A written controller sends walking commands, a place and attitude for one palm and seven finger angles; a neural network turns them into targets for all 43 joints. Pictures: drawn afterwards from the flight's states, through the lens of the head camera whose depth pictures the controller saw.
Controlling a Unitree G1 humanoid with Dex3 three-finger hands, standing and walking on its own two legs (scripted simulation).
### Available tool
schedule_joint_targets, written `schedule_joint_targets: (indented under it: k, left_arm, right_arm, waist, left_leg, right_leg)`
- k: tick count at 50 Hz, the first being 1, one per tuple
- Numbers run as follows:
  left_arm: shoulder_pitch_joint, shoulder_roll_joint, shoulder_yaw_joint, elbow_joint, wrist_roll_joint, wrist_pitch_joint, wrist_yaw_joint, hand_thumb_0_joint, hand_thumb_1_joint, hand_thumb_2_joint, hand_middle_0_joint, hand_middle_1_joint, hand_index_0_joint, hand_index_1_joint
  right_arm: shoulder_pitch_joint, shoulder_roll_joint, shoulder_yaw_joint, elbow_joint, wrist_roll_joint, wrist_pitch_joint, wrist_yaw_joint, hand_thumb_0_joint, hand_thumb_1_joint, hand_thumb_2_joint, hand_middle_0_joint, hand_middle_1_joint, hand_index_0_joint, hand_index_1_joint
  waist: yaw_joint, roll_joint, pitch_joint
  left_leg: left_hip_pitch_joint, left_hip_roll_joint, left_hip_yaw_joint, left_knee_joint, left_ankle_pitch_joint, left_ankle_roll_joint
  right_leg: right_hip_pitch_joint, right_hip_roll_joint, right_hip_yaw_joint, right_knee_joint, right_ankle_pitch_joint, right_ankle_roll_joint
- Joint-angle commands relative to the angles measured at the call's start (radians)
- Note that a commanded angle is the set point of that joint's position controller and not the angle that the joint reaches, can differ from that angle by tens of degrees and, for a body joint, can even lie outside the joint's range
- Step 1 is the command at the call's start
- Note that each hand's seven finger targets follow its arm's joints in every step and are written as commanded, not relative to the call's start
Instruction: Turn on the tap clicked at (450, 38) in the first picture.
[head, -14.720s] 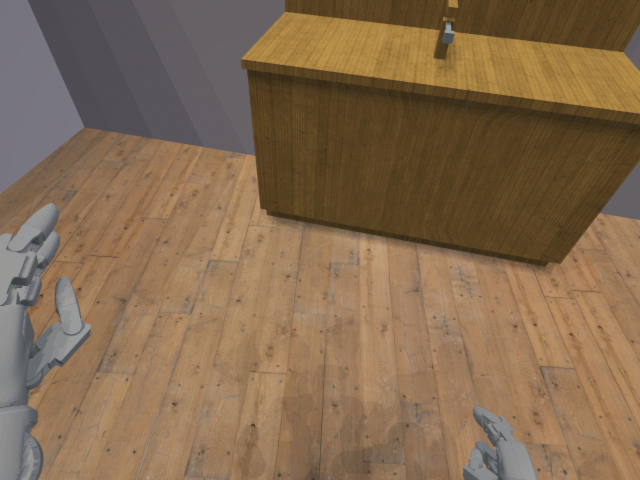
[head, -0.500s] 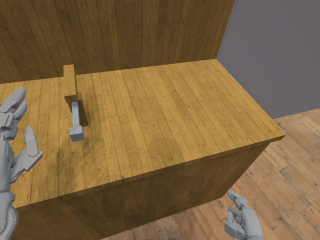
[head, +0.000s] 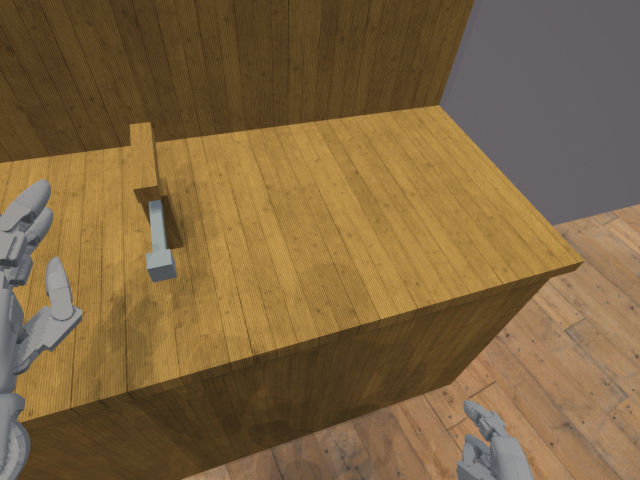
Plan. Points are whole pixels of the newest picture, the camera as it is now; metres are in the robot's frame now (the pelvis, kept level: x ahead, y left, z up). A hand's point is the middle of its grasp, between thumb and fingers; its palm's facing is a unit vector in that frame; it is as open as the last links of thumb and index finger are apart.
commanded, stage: look again from close up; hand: left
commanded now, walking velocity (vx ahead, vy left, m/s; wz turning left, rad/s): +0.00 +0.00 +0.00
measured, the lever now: (161, 265) +0.33 +0.23 +0.08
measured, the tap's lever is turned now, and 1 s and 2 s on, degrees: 0 0 0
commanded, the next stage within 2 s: shuffle to correct the standing spot in 0.18 s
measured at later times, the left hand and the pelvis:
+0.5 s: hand (102, 319) +0.21 +0.22 +0.16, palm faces +0.39 -0.86 -0.32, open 7.4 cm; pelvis +0.00 -0.03 +0.00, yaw +0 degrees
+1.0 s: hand (197, 315) +0.23 +0.14 +0.16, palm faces +0.33 -0.88 -0.35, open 7.4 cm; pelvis +0.01 -0.09 -0.01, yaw -1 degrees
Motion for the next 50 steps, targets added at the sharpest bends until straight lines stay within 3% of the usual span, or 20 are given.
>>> schedule_joint_targets:
  k: [1, 4, 5, 9, 10, 13, 17, 20, 29, 30, 34, 35, 44, 45, 48, 50]
  left_arm:
    - [-0.073, 0.135, 0.088, -0.200, -0.004, -0.058, 0.015, 0.000, 0.900, 0.900, -0.200, -0.300, -0.200, -0.300]
    - [-0.098, 0.158, 0.107, -0.229, 0.003, -0.059, 0.023, 0.000, 0.900, 0.900, -0.200, -0.300, -0.200, -0.300]
    - [-0.093, 0.127, 0.080, -0.210, -0.002, -0.060, 0.019, 0.000, 0.900, 0.900, -0.200, -0.300, -0.200, -0.300]
    - [-0.088, 0.160, 0.110, -0.226, 0.000, -0.056, 0.026, 0.000, 0.900, 0.900, -0.200, -0.300, -0.200, -0.300]
    - [-0.080, 0.126, 0.080, -0.202, -0.005, -0.056, 0.022, 0.000, 0.900, 0.900, -0.200, -0.300, -0.200, -0.300]
    - [-0.085, 0.135, 0.085, -0.205, -0.003, -0.053, 0.021, 0.000, 0.900, 0.900, -0.200, -0.300, -0.200, -0.300]
    - [-0.102, 0.128, 0.076, -0.175, -0.011, -0.041, 0.018, 0.000, 0.900, 0.900, -0.200, -0.300, -0.200, -0.300]
    - [-0.126, 0.118, 0.065, -0.157, -0.013, -0.035, 0.015, 0.000, 0.900, 0.900, -0.200, -0.300, -0.200, -0.300]
    - [-0.102, 0.164, 0.106, -0.234, -0.023, -0.024, 0.015, 0.000, 0.900, 0.900, -0.200, -0.300, -0.200, -0.300]
    - [-0.091, 0.138, 0.089, -0.215, -0.030, -0.022, 0.012, 0.000, 0.900, 0.900, -0.200, -0.300, -0.200, -0.300]
    - [-0.056, 0.175, 0.129, -0.230, -0.037, -0.014, 0.013, 0.000, 0.900, 0.900, -0.200, -0.300, -0.200, -0.300]
    - [-0.047, 0.149, 0.109, -0.207, -0.042, -0.011, 0.009, 0.000, 0.900, 0.900, -0.200, -0.300, -0.200, -0.300]
    - [-0.026, 0.188, 0.140, -0.258, -0.060, 0.008, 0.016, 0.000, 0.900, 0.900, -0.200, -0.300, -0.200, -0.300]
    - [-0.022, 0.165, 0.120, -0.247, -0.060, 0.008, 0.015, 0.000, 0.900, 0.900, -0.200, -0.300, -0.200, -0.300]
    - [-0.025, 0.185, 0.144, -0.241, -0.065, 0.013, 0.019, 0.000, 0.900, 0.900, -0.200, -0.300, -0.200, -0.300]
    - [-0.012, 0.164, 0.122, -0.240, -0.067, 0.016, 0.022, 0.000, 0.900, 0.900, -0.200, -0.300, -0.200, -0.300]
  right_arm:
    - [-0.097, -0.141, -0.057, -0.158, 0.001, -0.059, -0.012, 0.000, -0.900, -0.900, 0.200, 0.300, 0.200, 0.300]
    - [-0.111, -0.138, -0.053, -0.152, 0.004, -0.063, -0.017, 0.000, -0.900, -0.900, 0.200, 0.300, 0.200, 0.300]
    - [-0.100, -0.142, -0.051, -0.150, -0.003, -0.059, -0.018, 0.000, -0.900, -0.900, 0.200, 0.300, 0.200, 0.300]
    - [-0.113, -0.137, -0.053, -0.152, 0.004, -0.062, -0.020, 0.000, -0.900, -0.900, 0.200, 0.300, 0.200, 0.300]
    - [-0.102, -0.141, -0.050, -0.150, -0.004, -0.057, -0.020, 0.000, -0.900, -0.900, 0.200, 0.300, 0.200, 0.300]
    - [-0.101, -0.141, -0.056, -0.155, 0.000, -0.059, -0.019, 0.000, -0.900, -0.900, 0.200, 0.300, 0.200, 0.300]
    - [-0.105, -0.136, -0.049, -0.154, -0.001, -0.049, -0.023, 0.000, -0.900, -0.900, 0.200, 0.300, 0.200, 0.300]
    - [-0.114, -0.135, -0.046, -0.152, -0.001, -0.038, -0.024, 0.000, -0.900, -0.900, 0.200, 0.300, 0.200, 0.300]
    - [-0.125, -0.124, -0.055, -0.173, 0.009, -0.035, -0.007, 0.000, -0.900, -0.900, 0.200, 0.300, 0.200, 0.300]
    - [-0.111, -0.128, -0.053, -0.169, 0.002, -0.031, -0.006, 0.000, -0.900, -0.900, 0.200, 0.300, 0.200, 0.300]
    - [-0.119, -0.126, -0.060, -0.174, 0.008, -0.030, -0.007, 0.000, -0.900, -0.900, 0.200, 0.300, 0.200, 0.300]
    - [-0.106, -0.130, -0.059, -0.170, 0.002, -0.026, -0.008, 0.000, -0.900, -0.900, 0.200, 0.300, 0.200, 0.300]
    - [-0.113, -0.132, -0.072, -0.166, 0.012, -0.026, -0.016, 0.000, -0.900, -0.900, 0.200, 0.300, 0.200, 0.300]
    - [-0.100, -0.134, -0.070, -0.163, 0.004, -0.022, -0.016, 0.000, -0.900, -0.900, 0.200, 0.300, 0.200, 0.300]
    - [-0.093, -0.134, -0.077, -0.165, 0.008, -0.018, -0.017, 0.000, -0.900, -0.900, 0.200, 0.300, 0.200, 0.300]
    - [-0.102, -0.131, -0.068, -0.158, 0.008, -0.012, -0.019, 0.000, -0.900, -0.900, 0.200, 0.300, 0.200, 0.300]
  waist:
    - [0.001, 0.085, -0.164]
    - [0.000, 0.111, -0.157]
    - [0.000, 0.106, -0.147]
    - [0.002, 0.100, -0.163]
    - [0.001, 0.094, -0.154]
    - [0.001, 0.102, -0.155]
    - [0.000, 0.072, -0.126]
    - [-0.003, 0.095, -0.104]
    - [-0.002, 0.121, -0.158]
    - [-0.004, 0.112, -0.159]
    - [-0.005, 0.092, -0.178]
    - [-0.009, 0.081, -0.172]
    - [-0.016, 0.060, -0.191]
    - [-0.019, 0.043, -0.188]
    - [-0.018, -0.006, -0.180]
    - [-0.025, 0.027, -0.163]
  left_leg:
    - [-0.065, 0.158, -0.131, -0.119, 0.139, -0.101]
    - [-0.074, 0.157, -0.129, -0.127, 0.078, -0.091]
    - [-0.087, 0.152, -0.133, -0.138, 0.076, -0.089]
    - [-0.067, 0.153, -0.129, -0.117, 0.107, -0.089]
    - [-0.073, 0.148, -0.127, -0.121, 0.105, -0.083]
    - [-0.065, 0.157, -0.130, -0.121, 0.091, -0.082]
    - [-0.066, 0.170, -0.137, -0.156, 0.047, -0.087]
    - [-0.091, 0.183, -0.148, -0.192, -0.023, -0.081]
    - [-0.044, 0.200, -0.126, -0.131, 0.072, -0.073]
    - [-0.057, 0.199, -0.126, -0.131, 0.075, -0.071]
    - [-0.032, 0.205, -0.109, -0.080, 0.093, -0.061]
    - [-0.049, 0.200, -0.106, -0.071, 0.086, -0.059]
    - [-0.011, 0.171, -0.057, 0.055, 0.050, -0.053]
    - [-0.018, 0.165, -0.047, 0.072, 0.043, -0.051]
    - [-0.029, 0.148, -0.030, 0.111, 0.002, -0.054]
    - [-0.016, 0.152, -0.031, 0.109, 0.010, -0.049]
  right_leg:
    - [0.150, -0.056, 0.057, 0.000, 0.112, -0.033]
    - [0.142, -0.056, 0.065, -0.001, 0.091, -0.033]
    - [0.141, -0.050, 0.054, 0.000, 0.082, -0.031]
    - [0.148, -0.061, 0.066, -0.006, 0.110, -0.036]
    - [0.141, -0.057, 0.063, -0.012, 0.103, -0.035]
    - [0.135, -0.063, 0.078, -0.016, 0.097, -0.037]
    - [0.104, -0.044, 0.072, -0.035, 0.050, -0.028]
    - [0.091, -0.023, 0.063, -0.031, -0.002, -0.021]
    - [0.091, -0.027, 0.061, -0.022, 0.050, -0.023]
    - [0.093, -0.022, 0.058, -0.020, 0.051, -0.023]
    - [0.077, -0.040, 0.080, -0.027, 0.080, -0.029]
    - [0.073, -0.039, 0.080, -0.030, 0.077, -0.030]
    - [0.004, -0.100, 0.162, -0.051, 0.088, -0.054]
    - [-0.002, -0.105, 0.165, -0.056, 0.081, -0.048]
    - [-0.015, -0.130, 0.196, -0.087, 0.045, -0.036]
    - [-0.047, -0.129, 0.186, -0.091, 0.036, -0.033]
